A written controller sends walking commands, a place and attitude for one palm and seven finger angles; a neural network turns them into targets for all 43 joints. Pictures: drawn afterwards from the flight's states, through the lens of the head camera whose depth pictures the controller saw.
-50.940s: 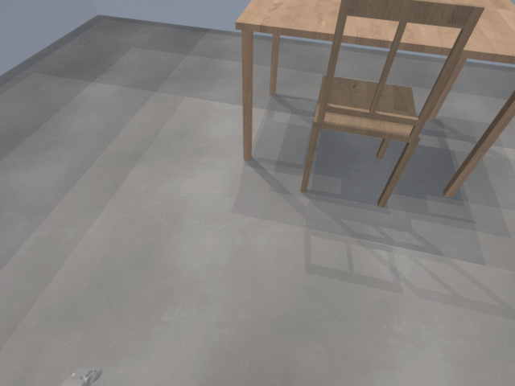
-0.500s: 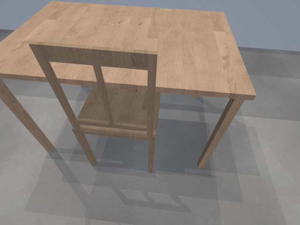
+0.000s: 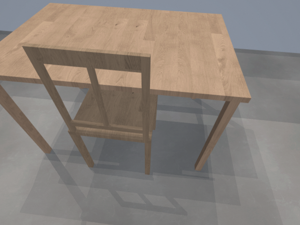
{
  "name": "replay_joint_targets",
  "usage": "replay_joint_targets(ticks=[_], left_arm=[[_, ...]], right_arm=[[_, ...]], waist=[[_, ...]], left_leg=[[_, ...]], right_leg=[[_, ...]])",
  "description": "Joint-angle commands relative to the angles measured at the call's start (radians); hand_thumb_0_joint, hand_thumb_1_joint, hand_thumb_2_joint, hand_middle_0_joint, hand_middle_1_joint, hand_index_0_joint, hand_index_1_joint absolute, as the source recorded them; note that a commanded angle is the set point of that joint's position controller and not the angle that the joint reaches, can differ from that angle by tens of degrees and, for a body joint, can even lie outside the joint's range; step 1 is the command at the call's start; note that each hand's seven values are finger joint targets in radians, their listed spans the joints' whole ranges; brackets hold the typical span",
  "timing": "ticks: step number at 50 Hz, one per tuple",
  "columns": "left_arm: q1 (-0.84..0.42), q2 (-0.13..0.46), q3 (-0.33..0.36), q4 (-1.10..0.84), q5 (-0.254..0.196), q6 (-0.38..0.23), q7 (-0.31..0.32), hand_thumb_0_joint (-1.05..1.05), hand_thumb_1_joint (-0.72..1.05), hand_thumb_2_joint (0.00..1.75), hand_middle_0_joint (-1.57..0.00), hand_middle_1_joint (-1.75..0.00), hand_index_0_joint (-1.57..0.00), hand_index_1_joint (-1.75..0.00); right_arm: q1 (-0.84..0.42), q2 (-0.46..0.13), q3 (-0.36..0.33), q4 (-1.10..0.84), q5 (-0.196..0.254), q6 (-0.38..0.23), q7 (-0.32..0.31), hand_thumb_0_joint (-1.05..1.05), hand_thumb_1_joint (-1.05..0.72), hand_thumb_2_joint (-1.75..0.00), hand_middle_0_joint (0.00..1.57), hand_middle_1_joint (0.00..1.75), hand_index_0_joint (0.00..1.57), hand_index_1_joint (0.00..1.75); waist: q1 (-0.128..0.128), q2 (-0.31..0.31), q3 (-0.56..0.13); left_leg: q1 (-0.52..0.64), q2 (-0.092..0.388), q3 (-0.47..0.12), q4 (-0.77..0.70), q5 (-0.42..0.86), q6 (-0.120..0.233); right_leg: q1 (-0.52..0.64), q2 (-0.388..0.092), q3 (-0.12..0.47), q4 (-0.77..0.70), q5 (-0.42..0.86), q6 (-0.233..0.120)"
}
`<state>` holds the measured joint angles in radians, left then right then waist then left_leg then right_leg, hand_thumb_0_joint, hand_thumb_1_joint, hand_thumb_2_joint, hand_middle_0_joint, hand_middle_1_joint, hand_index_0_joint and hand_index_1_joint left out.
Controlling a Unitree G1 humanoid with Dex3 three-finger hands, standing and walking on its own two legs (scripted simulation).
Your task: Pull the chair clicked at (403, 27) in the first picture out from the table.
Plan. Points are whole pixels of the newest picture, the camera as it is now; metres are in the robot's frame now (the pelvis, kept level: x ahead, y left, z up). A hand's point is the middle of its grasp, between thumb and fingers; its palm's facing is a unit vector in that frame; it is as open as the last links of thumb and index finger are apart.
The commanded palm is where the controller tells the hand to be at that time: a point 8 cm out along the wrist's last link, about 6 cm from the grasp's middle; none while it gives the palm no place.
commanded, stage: look again from close up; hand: left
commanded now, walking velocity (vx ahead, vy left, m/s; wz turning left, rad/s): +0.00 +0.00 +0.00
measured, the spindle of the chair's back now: (99, 100) +0.57 +0.24 -0.07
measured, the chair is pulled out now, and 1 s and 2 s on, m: -0.10 -0.10 -0.10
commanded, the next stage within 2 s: shuffle to correct the standing spot in 0.52 s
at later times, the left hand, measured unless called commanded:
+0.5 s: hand out of the picture -0.02 +0.14 -0.18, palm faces +0.05 -0.98 -0.17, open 7.3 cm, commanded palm none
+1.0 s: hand out of the picture -0.03 +0.17 -0.19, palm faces +0.07 -0.99 -0.13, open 7.4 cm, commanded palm none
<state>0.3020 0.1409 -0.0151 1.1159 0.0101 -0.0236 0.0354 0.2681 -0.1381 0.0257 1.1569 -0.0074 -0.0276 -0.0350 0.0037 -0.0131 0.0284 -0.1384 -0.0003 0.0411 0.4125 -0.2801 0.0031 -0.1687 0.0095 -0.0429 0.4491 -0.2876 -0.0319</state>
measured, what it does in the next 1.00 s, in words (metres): stands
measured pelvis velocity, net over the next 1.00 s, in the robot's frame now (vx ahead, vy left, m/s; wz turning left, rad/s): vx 0.03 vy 0.01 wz -0.03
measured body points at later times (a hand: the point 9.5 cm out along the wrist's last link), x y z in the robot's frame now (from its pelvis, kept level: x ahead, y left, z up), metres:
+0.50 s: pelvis +0.00 -0.02 +0.00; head +0.02 -0.02 +0.45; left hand -0.02 +0.19 -0.16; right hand -0.01 -0.23 -0.16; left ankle -0.04 +0.12 -0.74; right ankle -0.03 -0.09 -0.74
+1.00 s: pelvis +0.03 +0.01 -0.01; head +0.05 +0.03 +0.44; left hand -0.04 +0.22 -0.17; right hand +0.02 -0.22 -0.16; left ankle +0.01 +0.11 -0.74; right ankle -0.03 -0.09 -0.74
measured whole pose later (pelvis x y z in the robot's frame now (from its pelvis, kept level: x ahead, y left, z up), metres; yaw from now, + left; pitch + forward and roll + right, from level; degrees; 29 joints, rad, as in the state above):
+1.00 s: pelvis +0.03 +0.01 -0.01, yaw -2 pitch +1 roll +0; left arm 0.42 0.13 0.04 1.12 0.03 -0.01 0.02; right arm 0.33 -0.14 0.00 1.10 -0.02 -0.03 -0.02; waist 0.04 -0.05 0.01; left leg -0.21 0.01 0.11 0.53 -0.32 0.03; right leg -0.17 0.01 -0.02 0.55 -0.39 -0.05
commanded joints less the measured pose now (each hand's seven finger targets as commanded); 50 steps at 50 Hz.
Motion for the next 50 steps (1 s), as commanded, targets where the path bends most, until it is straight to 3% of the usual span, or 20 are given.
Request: replay_joint_targets(ticks=[1, 7, 9, 12, 18, 21, 28, 31, 33, 36, 38, 39, 41, 43, 44, 46, 47, 48, 49, 50], left_arm=[[0.09, 0.089, 0.017, -0.021, -0.003, -0.01, 0.007, 0.0, 0.9, 0.9, -0.2, -0.3, -0.2, -0.3], [0.102, 0.088, 0.017, -0.018, -0.004, -0.014, 0.007, 0.0, 0.9, 0.9, -0.2, -0.3, -0.2, -0.3], [0.101, 0.087, 0.017, -0.021, -0.003, -0.014, 0.008, 0.0, 0.9, 0.9, -0.2, -0.3, -0.2, -0.3], [0.108, 0.089, 0.018, -0.019, -0.004, -0.016, 0.008, 0.0, 0.9, 0.9, -0.2, -0.3, -0.2, -0.3], [0.11, 0.081, 0.019, -0.018, -0.001, -0.014, 0.008, 0.0, 0.9, 0.9, -0.2, -0.3, -0.2, -0.3], [0.109, 0.083, 0.018, -0.017, -0.004, -0.013, 0.007, 0.0, 0.9, 0.9, -0.2, -0.3, -0.2, -0.3], [0.111, 0.083, 0.021, -0.017, -0.002, -0.017, 0.007, 0.0, 0.9, 0.9, -0.2, -0.3, -0.2, -0.3], [0.114, 0.083, 0.022, -0.017, -0.004, -0.018, 0.007, 0.0, 0.9, 0.9, -0.2, -0.3, -0.2, -0.3], [0.119, 0.082, 0.024, -0.012, 0.001, -0.016, 0.007, 0.0, 0.9, 0.9, -0.2, -0.3, -0.2, -0.3], [0.135, 0.102, 0.041, -0.015, 0.004, -0.007, 0.0, 0.0, 0.9, 0.9, -0.2, -0.3, -0.2, -0.3], [0.164, 0.121, 0.058, -0.019, 0.008, 0.0, -0.001, 0.0, 0.9, 0.9, -0.2, -0.3, -0.2, -0.3], [0.173, 0.124, 0.064, -0.024, 0.008, 0.002, -0.002, 0.0, 0.9, 0.9, -0.2, -0.3, -0.2, -0.3], [0.181, 0.125, 0.074, -0.033, 0.01, -0.003, 0.0, 0.0, 0.9, 0.9, -0.2, -0.3, -0.2, -0.3], [0.183, 0.129, 0.083, -0.04, 0.015, -0.005, 0.002, 0.0, 0.9, 0.9, -0.2, -0.3, -0.2, -0.3], [0.172, 0.129, 0.087, -0.044, 0.015, -0.006, 0.0, 0.0, 0.9, 0.9, -0.2, -0.3, -0.2, -0.3], [0.137, 0.123, 0.087, -0.05, 0.01, -0.004, -0.006, 0.0, 0.9, 0.9, -0.2, -0.3, -0.2, -0.3], [0.128, 0.101, 0.08, -0.052, 0.008, -0.002, -0.011, 0.0, 0.9, 0.9, -0.2, -0.3, -0.2, -0.3], [0.124, 0.067, 0.074, -0.061, 0.014, 0.002, -0.015, 0.0, 0.9, 0.9, -0.2, -0.3, -0.2, -0.3], [0.095, 0.04, 0.068, -0.071, 0.019, 0.005, -0.015, 0.0, 0.9, 0.9, -0.2, -0.3, -0.2, -0.3], [0.046, 0.033, 0.062, -0.097, 0.023, 0.003, -0.013, 0.0, 0.9, 0.9, -0.2, -0.3, -0.2, -0.3]], right_arm=[[0.077, -0.086, -0.013, -0.023, -0.001, -0.009, -0.007, 0.0, -0.9, -0.9, 0.2, 0.3, 0.2, 0.3], [0.076, -0.083, -0.014, -0.022, 0.0, -0.009, -0.008, 0.0, -0.9, -0.9, 0.2, 0.3, 0.2, 0.3], [0.075, -0.081, -0.014, -0.021, 0.001, -0.006, -0.008, 0.0, -0.9, -0.9, 0.2, 0.3, 0.2, 0.3], [0.078, -0.08, -0.014, -0.021, 0.0, -0.007, -0.008, 0.0, -0.9, -0.9, 0.2, 0.3, 0.2, 0.3], [0.078, -0.07, -0.015, -0.02, 0.001, -0.002, -0.009, 0.0, -0.9, -0.9, 0.2, 0.3, 0.2, 0.3], [0.078, -0.074, -0.013, -0.019, -0.002, -0.002, -0.009, 0.0, -0.9, -0.9, 0.2, 0.3, 0.2, 0.3], [0.084, -0.072, -0.015, -0.021, 0.0, -0.003, -0.01, 0.0, -0.9, -0.9, 0.2, 0.3, 0.2, 0.3], [0.088, -0.074, -0.015, -0.022, -0.002, -0.004, -0.01, 0.0, -0.9, -0.9, 0.2, 0.3, 0.2, 0.3], [0.099, -0.074, -0.016, -0.014, -0.004, 0.002, -0.008, 0.0, -0.9, -0.9, 0.2, 0.3, 0.2, 0.3], [0.099, -0.075, -0.02, -0.026, -0.012, 0.013, 0.001, 0.0, -0.9, -0.9, 0.2, 0.3, 0.2, 0.3], [0.091, -0.071, -0.026, -0.045, -0.013, 0.02, 0.005, 0.0, -0.9, -0.9, 0.2, 0.3, 0.2, 0.3], [0.081, -0.074, -0.03, -0.059, -0.015, 0.02, 0.007, 0.0, -0.9, -0.9, 0.2, 0.3, 0.2, 0.3], [0.068, -0.075, -0.034, -0.078, -0.015, 0.013, 0.008, 0.0, -0.9, -0.9, 0.2, 0.3, 0.2, 0.3], [0.074, -0.068, -0.041, -0.09, -0.012, 0.005, 0.011, 0.0, -0.9, -0.9, 0.2, 0.3, 0.2, 0.3], [0.081, -0.059, -0.039, -0.094, -0.012, 0.0, 0.012, 0.0, -0.9, -0.9, 0.2, 0.3, 0.2, 0.3], [0.14, -0.048, -0.037, -0.079, -0.01, -0.01, 0.01, 0.0, -0.9, -0.9, 0.2, 0.3, 0.2, 0.3], [0.177, -0.068, -0.037, -0.067, -0.012, -0.016, 0.006, 0.0, -0.9, -0.9, 0.2, 0.3, 0.2, 0.3], [0.215, -0.108, -0.05, -0.061, -0.018, -0.016, 0.002, 0.0, -0.9, -0.9, 0.2, 0.3, 0.2, 0.3], [0.264, -0.151, -0.053, -0.056, -0.025, -0.015, 0.001, 0.0, -0.9, -0.9, 0.2, 0.3, 0.2, 0.3], [0.307, -0.152, -0.055, -0.05, -0.025, -0.013, -0.004, 0.0, -0.9, -0.9, 0.2, 0.3, 0.2, 0.3]], waist=[[0.004, 0.011, 0.008], [0.007, 0.012, -0.002], [0.007, -0.005, 0.024], [0.007, -0.001, 0.001], [0.008, -0.003, 0.05], [0.007, 0.022, 0.038], [0.007, -0.012, 0.022], [0.007, 0.012, 0.01], [0.011, -0.004, 0.036], [0.025, -0.044, 0.098], [0.037, -0.111, 0.128], [0.041, -0.128, 0.138], [0.045, -0.104, 0.124], [0.039, -0.07, 0.097], [0.029, -0.056, 0.083], [-0.004, -0.039, 0.058], [-0.015, 0.021, 0.053], [-0.025, 0.111, 0.068], [-0.045, 0.244, 0.07], [-0.068, 0.278, 0.108]], left_leg=[[-0.017, 0.095, -0.081, -0.055, 0.256, 0.025], [-0.007, 0.096, -0.078, -0.05, 0.259, 0.022], [-0.025, 0.092, -0.078, -0.051, 0.237, 0.02], [-0.015, 0.092, -0.076, -0.05, 0.243, 0.018], [-0.032, 0.091, -0.076, -0.06, 0.212, 0.016], [-0.024, 0.09, -0.081, -0.064, 0.21, 0.015], [-0.025, 0.091, -0.077, -0.059, 0.214, 0.013], [-0.019, 0.091, -0.077, -0.061, 0.228, 0.011], [-0.035, 0.084, -0.061, -0.054, 0.124, 0.011], [-0.126, 0.048, -0.023, 0.002, -0.036, 0.009], [-0.2, 0.027, 0.015, 0.107, -0.101, 0.008], [-0.236, 0.03, 0.024, 0.166, -0.104, 0.008], [-0.285, 0.054, 0.01, 0.231, -0.132, 0.006], [-0.268, 0.057, 0.017, 0.224, -0.148, 0.005], [-0.229, 0.052, 0.014, 0.173, -0.132, 0.006], [-0.062, 0.036, 0.035, 0.02, -0.025, 0.006], [0.01, 0.058, 0.007, -0.018, 0.022, 0.017], [0.053, 0.142, -0.084, -0.032, 0.044, 0.056], [0.077, 0.263, -0.23, -0.128, 0.018, 0.13], [0.101, 0.336, -0.34, -0.197, 0.069, 0.204]], right_leg=[[0.008, -0.12, 0.108, -0.063, 0.299, -0.013], [0.014, -0.123, 0.108, -0.069, 0.321, -0.014], [0.009, -0.123, 0.109, -0.077, 0.317, -0.012], [0.023, -0.127, 0.107, -0.077, 0.338, -0.012], [0.001, -0.12, 0.105, -0.096, 0.292, -0.012], [-0.002, -0.118, 0.111, -0.098, 0.267, -0.016], [0.02, -0.119, 0.106, -0.099, 0.304, -0.012], [0.023, -0.121, 0.106, -0.095, 0.315, -0.015], [0.013, -0.119, 0.119, -0.112, 0.198, -0.022], [-0.003, -0.146, 0.198, -0.17, -0.074, -0.052], [-0.002, -0.204, 0.301, -0.253, -0.23, -0.088], [0.0, -0.244, 0.355, -0.282, -0.222, -0.111], [0.032, -0.29, 0.391, -0.265, -0.098, -0.174], [0.033, -0.309, 0.375, -0.22, -0.023, -0.201], [0.012, -0.295, 0.357, -0.192, 0.026, -0.196], [-0.082, -0.222, 0.255, -0.106, 0.06, -0.147], [-0.135, -0.152, 0.19, -0.034, 0.025, -0.114], [-0.222, -0.065, 0.101, 0.066, -0.066, -0.08], [-0.297, -0.003, -0.015, 0.246, -0.176, -0.045], [-0.416, 0.004, -0.036, 0.452, -0.3, -0.035]])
